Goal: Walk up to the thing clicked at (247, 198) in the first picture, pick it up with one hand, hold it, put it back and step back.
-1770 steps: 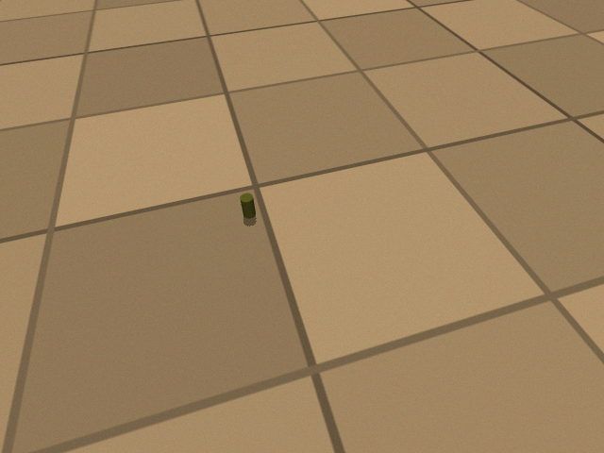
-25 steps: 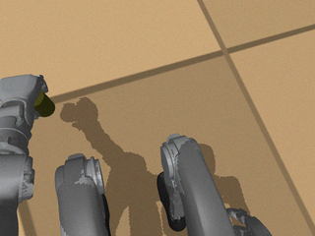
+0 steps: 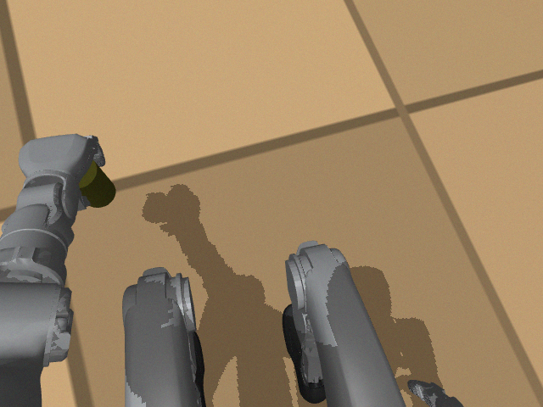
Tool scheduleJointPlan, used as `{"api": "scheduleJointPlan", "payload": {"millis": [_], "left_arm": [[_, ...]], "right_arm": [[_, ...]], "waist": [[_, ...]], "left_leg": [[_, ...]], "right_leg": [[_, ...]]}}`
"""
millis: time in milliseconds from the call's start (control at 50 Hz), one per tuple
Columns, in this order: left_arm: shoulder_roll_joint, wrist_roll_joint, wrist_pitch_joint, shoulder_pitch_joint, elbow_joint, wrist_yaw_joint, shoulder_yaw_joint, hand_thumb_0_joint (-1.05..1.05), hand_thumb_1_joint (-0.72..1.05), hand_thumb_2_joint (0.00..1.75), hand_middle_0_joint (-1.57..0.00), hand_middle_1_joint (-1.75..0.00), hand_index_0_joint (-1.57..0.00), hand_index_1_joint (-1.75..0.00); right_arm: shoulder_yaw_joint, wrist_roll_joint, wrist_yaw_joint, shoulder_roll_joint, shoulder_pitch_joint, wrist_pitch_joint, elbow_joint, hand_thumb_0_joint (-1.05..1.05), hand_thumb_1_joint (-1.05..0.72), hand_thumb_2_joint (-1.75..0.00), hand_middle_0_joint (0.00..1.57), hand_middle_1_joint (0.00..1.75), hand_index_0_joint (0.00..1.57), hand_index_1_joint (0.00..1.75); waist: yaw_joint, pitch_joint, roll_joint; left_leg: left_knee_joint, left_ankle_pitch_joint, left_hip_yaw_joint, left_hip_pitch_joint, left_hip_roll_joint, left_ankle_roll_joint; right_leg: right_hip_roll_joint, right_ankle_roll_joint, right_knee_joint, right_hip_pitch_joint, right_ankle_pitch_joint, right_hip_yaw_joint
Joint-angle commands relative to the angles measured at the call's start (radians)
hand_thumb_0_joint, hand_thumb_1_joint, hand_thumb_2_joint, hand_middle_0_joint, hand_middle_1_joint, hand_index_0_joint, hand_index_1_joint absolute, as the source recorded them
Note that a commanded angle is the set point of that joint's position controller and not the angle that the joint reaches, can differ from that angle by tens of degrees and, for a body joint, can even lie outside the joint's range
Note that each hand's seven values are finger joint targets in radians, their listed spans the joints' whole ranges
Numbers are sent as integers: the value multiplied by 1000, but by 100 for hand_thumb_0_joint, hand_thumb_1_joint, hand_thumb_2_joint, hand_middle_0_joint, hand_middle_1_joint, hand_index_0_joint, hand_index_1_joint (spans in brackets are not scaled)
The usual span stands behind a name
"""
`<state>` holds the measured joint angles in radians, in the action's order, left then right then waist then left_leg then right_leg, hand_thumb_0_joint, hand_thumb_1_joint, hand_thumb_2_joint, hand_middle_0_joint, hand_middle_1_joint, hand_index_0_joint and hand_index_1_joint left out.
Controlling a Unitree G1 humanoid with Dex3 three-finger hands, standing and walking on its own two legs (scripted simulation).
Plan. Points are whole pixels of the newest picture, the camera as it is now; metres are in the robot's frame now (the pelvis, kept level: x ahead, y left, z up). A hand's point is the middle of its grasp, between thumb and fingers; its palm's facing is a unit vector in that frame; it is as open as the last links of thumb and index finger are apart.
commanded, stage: lift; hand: left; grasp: from above
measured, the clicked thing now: (88, 182) +0.49 +0.25 -0.17
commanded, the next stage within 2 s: hold in 1.36 s
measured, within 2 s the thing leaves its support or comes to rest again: neither
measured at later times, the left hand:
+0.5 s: hand out of the picture +0.40 +0.26 +0.03, palm faces -0.42 -0.09 -0.90, open 8.8 cm
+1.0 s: hand out of the picture +0.37 +0.25 +0.21, palm faces -0.44 -0.10 -0.89, open 8.8 cm
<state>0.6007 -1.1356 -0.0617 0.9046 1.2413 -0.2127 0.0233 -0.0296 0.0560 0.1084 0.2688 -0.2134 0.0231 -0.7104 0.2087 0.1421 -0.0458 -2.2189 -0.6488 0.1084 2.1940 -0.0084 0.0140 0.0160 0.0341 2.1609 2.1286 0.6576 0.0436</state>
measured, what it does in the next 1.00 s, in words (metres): rises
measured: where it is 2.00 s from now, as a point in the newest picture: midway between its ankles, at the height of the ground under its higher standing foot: (251, 384)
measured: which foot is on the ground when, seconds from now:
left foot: down 0.00-1.00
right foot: down 0.00-1.00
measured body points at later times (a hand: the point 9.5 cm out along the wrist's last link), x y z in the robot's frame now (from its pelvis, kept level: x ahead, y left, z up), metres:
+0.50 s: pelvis +0.00 +0.01 +0.13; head +0.16 +0.04 +0.55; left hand +0.42 +0.26 +0.09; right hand +0.13 -0.26 +0.01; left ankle +0.09 +0.13 -0.35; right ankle +0.10 -0.13 -0.35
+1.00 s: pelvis +0.04 +0.01 +0.29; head +0.12 +0.01 +0.74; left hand +0.39 +0.25 +0.26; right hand +0.15 -0.25 +0.17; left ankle +0.09 +0.13 -0.35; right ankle +0.10 -0.13 -0.35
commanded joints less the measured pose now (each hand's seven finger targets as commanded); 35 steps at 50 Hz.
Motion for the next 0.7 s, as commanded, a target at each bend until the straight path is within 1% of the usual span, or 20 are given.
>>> {"api": "scheduleJointPlan", "payload": {"millis": [0, 60, 100, 120, 160, 260, 280, 320, 360, 400, 420, 440, 500, 520, 540, 580, 600, 640, 660, 680], "left_arm": [[206, 39, 1, 292, -248, 6, -20, 0, 55, 86, -90, -89, -93, -87], [220, 55, -7, 261, -327, 23, -19, 0, 51, 85, -87, -91, -90, -88], [213, 62, -6, 217, -346, 28, -19, 0, 53, 85, -88, -91, -91, -87], [206, 64, -6, 221, -385, 30, -16, 0, 53, 86, -88, -91, -91, -88], [194, 67, -3, 205, -419, 34, -12, 0, 52, 83, -86, -92, -90, -88], [169, 90, 24, 132, -484, 36, -4, 0, 53, 84, -87, -91, -91, -88], [140, 88, 32, 105, -482, 38, 15, 0, 53, 84, -86, -93, -90, -89], [159, 92, 47, 86, -535, 35, 0, 0, 53, 84, -87, -91, -91, -88], [111, 106, 68, 39, -541, 44, 25, 0, 53, 82, -87, -90, -91, -86], [116, 108, 82, 25, -557, 48, 23, 0, 52, 82, -86, -91, -90, -87], [113, 118, 85, 21, -599, 48, 23, 0, 51, 81, -86, -90, -90, -86], [85, 122, 94, -25, -576, 51, 39, 0, 51, 81, -86, -88, -89, -85], [77, 129, 101, -69, -617, 57, 39, 0, 52, 79, -88, -85, -91, -82], [94, 131, 101, -74, -641, 55, 29, 0, 51, 80, -88, -84, -91, -82], [69, 131, 104, -93, -631, 56, 47, 0, 52, 80, -88, -85, -91, -83], [71, 128, 108, -99, -650, 54, 54, 0, 52, 78, -90, -82, -92, -80], [85, 136, 104, -100, -668, 53, 39, 0, 51, 79, -90, -82, -91, -80], [49, 140, 108, -127, -640, 52, 65, 0, 51, 81, -89, -84, -91, -82], [61, 141, 110, -141, -626, 49, 55, 0, 51, 82, -89, -84, -91, -82], [31, 145, 109, -136, -620, 51, 75, 0, 52, 81, -91, -82, -92, -81]], "right_arm": [[90, -11, -26, 223, -181, 0, 52, 0, -93, -91, 20, 30, 20, 30], [94, -21, -35, 211, -173, 6, 76, 0, -93, -91, 20, 30, 20, 30], [95, -26, -40, 208, -163, 8, 82, 0, -93, -91, 20, 30, 20, 30], [98, -29, -44, 206, -158, 9, 87, 0, -93, -91, 20, 30, 20, 30], [101, -35, -52, 204, -155, 11, 88, 0, -92, -91, 20, 30, 20, 30], [111, -50, -75, 194, -111, 14, 104, 0, -92, -91, 20, 30, 20, 30], [111, -52, -79, 185, -108, 14, 106, 0, -93, -91, 20, 30, 20, 30], [117, -60, -90, 185, -98, 16, 108, 0, -92, -91, 20, 30, 20, 30], [117, -65, -98, 173, -81, 18, 108, 0, -92, -91, 20, 30, 20, 30], [117, -70, -109, 168, -71, 18, 106, 0, -92, -91, 20, 30, 20, 30], [116, -73, -114, 163, -62, 18, 109, 0, -92, -91, 20, 30, 20, 30], [113, -75, -118, 156, -54, 18, 105, 0, -92, -91, 20, 30, 20, 30], [113, -82, -132, 153, -35, 14, 104, 0, -92, -91, 20, 30, 20, 30], [112, -84, -137, 154, -30, 15, 106, 0, -92, -91, 20, 30, 20, 30], [108, -87, -141, 144, -25, 14, 105, 0, -92, -91, 20, 30, 20, 30], [104, -93, -151, 137, -22, 11, 102, 0, -93, -91, 20, 30, 20, 30], [107, -93, -156, 140, -19, 9, 103, 0, -92, -91, 20, 30, 20, 30], [99, -97, -164, 122, -21, 4, 95, 0, -93, -91, 20, 30, 20, 30], [98, -97, -168, 123, -21, 2, 89, 0, -92, -91, 20, 30, 20, 30], [99, -98, -172, 119, -22, -2, 86, 0, -92, -91, 20, 30, 20, 30]], "waist": [[-13, 672, -186], [-28, 703, -159], [-40, 692, -130], [-44, 712, -138], [-48, 696, -165], [-66, 663, -149], [-64, 662, -156], [-80, 689, -151], [-77, 638, -143], [-78, 624, -137], [-81, 641, -125], [-83, 603, -116], [-93, 568, -128], [-103, 575, -129], [-94, 539, -125], [-98, 524, -107], [-104, 531, -101], [-94, 481, -66], [-103, 442, -63], [-97, 416, -69]], "left_leg": [[305, 119, -77, -545, -13, -46], [336, 97, -88, -551, -15, -53], [358, 102, -86, -569, -13, -54], [371, 108, -84, -597, -12, -52], [414, 109, -71, -648, -11, -47], [528, 37, -43, -742, -4, -45], [544, 55, -52, -767, -3, -43], [584, 75, -48, -831, -3, -41], [640, 83, -43, -875, 3, -36], [678, 90, -46, -917, 3, -36], [703, 85, -45, -942, 2, -37], [722, 89, -51, -952, 3, -36], [804, 81, -39, -1025, 9, -30], [838, 71, -31, -1061, 10, -29], [857, 72, -40, -1071, 12, -29], [903, 81, -51, -1123, 9, -29], [926, 85, -53, -1153, 10, -30], [962, 115, -63, -1183, 7, -32], [991, 110, -58, -1193, 10, -30], [1014, 107, -62, -1209, 10, -29]], "right_leg": [[24, -78, -296, -396, -173, 61], [28, -74, -350, -467, -140, 46], [28, -72, -376, -488, -145, 45], [28, -73, -384, -496, -152, 42], [22, -73, -402, -491, -159, 43], [21, -69, -479, -547, -107, 39], [24, -70, -497, -570, -125, 38], [20, -69, -538, -623, -139, 32], [21, -67, -577, -650, -152, 35], [22, -65, -620, -691, -153, 31], [22, -63, -651, -733, -148, 27], [20, -62, -676, -745, -150, 24], [22, -62, -726, -792, -146, 24], [23, -61, -748, -826, -141, 22], [23, -60, -776, -844, -142, 18], [26, -60, -836, -911, -144, 9], [27, -60, -863, -945, -145, 5], [28, -58, -921, -1010, -164, -5], [26, -56, -944, -1021, -159, -9], [27, -56, -971, -1036, -156, -12]]}}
